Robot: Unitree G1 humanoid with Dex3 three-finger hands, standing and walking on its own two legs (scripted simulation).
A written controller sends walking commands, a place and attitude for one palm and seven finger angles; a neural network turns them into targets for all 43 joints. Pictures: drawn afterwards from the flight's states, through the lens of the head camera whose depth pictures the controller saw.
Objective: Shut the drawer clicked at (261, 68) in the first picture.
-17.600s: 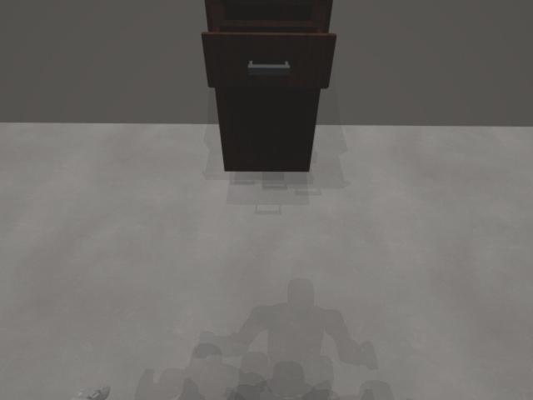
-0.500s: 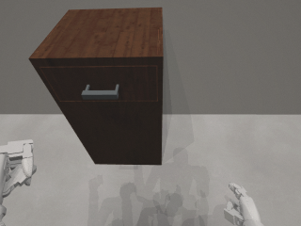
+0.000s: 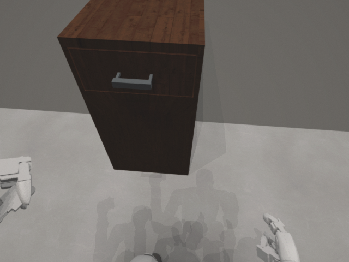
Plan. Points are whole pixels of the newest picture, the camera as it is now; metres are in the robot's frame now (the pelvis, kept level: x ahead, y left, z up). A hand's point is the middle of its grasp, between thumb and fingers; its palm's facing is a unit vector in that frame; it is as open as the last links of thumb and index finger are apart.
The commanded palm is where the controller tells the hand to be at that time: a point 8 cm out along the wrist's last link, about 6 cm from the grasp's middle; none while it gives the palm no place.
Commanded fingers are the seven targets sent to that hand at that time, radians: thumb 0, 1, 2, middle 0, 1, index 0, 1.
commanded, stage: step back with the hand held close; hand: left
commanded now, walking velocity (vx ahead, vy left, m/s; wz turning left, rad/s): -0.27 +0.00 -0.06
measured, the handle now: (133, 79) +0.69 +0.18 +0.00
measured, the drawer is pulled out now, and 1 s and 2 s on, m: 0.00 0.00 0.00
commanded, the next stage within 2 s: stop stepping back and stand still in 0.34 s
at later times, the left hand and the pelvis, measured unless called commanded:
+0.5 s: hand out of the picture +0.05 +0.28 +0.17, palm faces +0.44 -0.78 -0.45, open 3.2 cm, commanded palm +0.01 +0.31 +0.18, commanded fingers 0.00 0.90 0.90 -1.40 -1.60 -1.40 -1.60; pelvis -0.10 +0.02 +0.00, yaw +3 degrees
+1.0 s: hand out of the picture -0.04 +0.29 +0.19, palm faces +0.40 -0.82 -0.40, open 3.2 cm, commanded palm -0.09 +0.32 +0.18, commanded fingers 0.00 0.90 0.90 -1.40 -1.60 -1.40 -1.60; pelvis -0.22 +0.05 +0.00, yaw -1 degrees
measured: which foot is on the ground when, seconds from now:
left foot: down 0.00-0.36, up 0.38-0.52, down 0.54-0.84, up 0.86-1.00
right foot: down 0.00-0.20, up 0.22-0.34, down 0.36-0.54, up 0.56-0.86, down 0.88-1.00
